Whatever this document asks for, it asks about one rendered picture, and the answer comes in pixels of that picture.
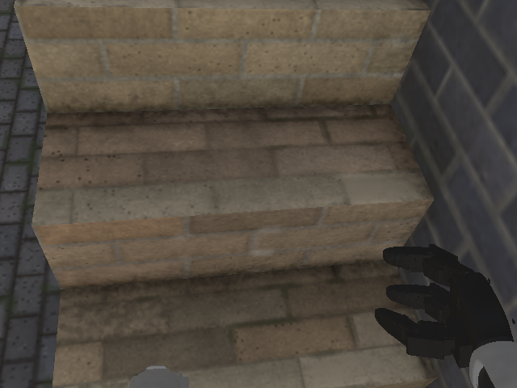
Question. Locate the robot right forearm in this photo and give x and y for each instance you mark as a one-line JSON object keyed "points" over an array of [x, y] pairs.
{"points": [[494, 365]]}

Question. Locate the robot left shin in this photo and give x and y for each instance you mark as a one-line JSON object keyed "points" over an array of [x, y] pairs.
{"points": [[150, 367]]}

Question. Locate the robot left thigh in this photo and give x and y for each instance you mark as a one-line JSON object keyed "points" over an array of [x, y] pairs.
{"points": [[160, 378]]}

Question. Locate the right robot hand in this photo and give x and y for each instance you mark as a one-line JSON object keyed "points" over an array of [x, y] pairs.
{"points": [[468, 316]]}

